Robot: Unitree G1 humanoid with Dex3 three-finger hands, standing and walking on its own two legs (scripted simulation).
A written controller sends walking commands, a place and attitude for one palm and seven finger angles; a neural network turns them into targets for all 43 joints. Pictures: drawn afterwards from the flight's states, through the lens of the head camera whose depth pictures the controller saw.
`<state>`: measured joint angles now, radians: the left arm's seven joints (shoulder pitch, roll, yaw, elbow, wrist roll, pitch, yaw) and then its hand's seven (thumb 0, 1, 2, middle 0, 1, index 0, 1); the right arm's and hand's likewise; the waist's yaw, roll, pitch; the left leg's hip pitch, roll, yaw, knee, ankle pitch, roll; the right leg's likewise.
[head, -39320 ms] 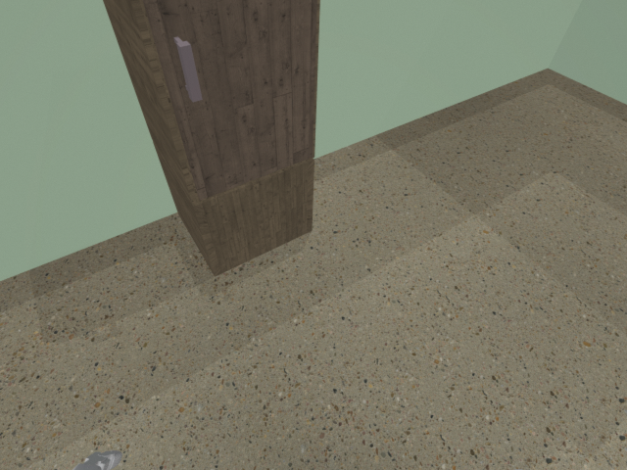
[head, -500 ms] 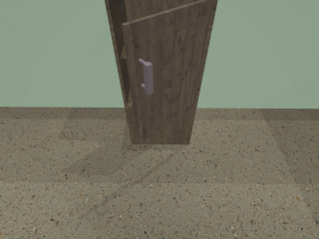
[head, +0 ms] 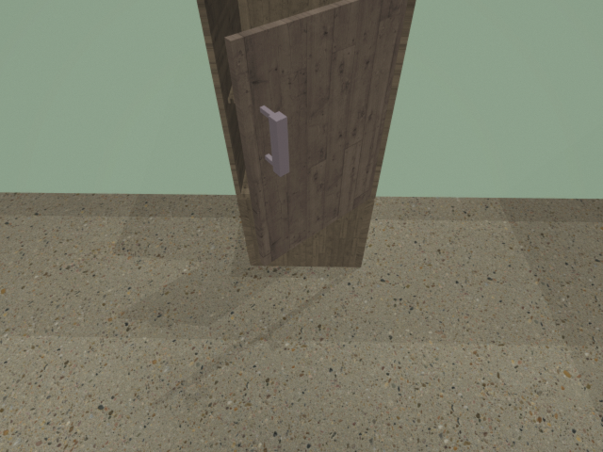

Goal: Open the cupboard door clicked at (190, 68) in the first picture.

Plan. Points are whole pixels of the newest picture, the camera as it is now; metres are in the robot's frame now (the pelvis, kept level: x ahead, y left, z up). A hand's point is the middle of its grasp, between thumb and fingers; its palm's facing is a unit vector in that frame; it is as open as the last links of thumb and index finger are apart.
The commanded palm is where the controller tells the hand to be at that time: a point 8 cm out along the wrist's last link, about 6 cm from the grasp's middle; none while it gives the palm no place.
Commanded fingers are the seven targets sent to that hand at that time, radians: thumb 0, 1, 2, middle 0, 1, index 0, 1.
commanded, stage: look to check the result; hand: left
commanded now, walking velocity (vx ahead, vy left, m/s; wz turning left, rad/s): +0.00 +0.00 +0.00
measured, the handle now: (273, 140) +0.63 +0.09 +0.06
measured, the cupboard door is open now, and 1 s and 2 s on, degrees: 40 40 40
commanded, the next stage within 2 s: walk to a spot facing it in 0.20 s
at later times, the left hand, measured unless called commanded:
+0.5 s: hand out of the picture +0.00 +0.16 -0.18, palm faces +0.03 -0.98 -0.20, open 7.4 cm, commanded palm none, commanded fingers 0.00 0.90 0.90 -0.20 -0.30 -0.20 -0.30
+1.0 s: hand (208, 450) +0.16 +0.16 -0.16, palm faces -0.27 -0.91 -0.32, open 7.4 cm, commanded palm none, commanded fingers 0.00 0.90 0.90 -0.20 -0.30 -0.20 -0.30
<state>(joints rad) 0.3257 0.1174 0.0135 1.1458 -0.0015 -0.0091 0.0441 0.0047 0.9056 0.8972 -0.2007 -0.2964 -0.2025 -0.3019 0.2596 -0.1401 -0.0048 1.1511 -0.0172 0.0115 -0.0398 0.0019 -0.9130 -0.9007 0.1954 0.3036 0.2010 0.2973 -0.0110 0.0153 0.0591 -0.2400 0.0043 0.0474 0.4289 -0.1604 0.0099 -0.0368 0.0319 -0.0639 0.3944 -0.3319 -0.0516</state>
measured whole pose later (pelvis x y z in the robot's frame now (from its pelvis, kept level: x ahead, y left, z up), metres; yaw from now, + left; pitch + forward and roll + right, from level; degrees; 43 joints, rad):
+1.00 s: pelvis -0.02 -0.03 -0.02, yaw -19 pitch +1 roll +1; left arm 0.12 0.24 0.09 0.90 0.03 0.03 -0.01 0.00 0.91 0.90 -0.20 -0.30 -0.20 -0.30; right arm 0.18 -0.23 -0.07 0.95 -0.02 0.05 -0.02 0.00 -0.90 -0.90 0.20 0.30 0.20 0.30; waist 0.00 0.05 0.13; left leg -0.40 0.18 0.20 0.82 -0.46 -0.05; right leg -0.35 -0.03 -0.04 0.68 -0.33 -0.02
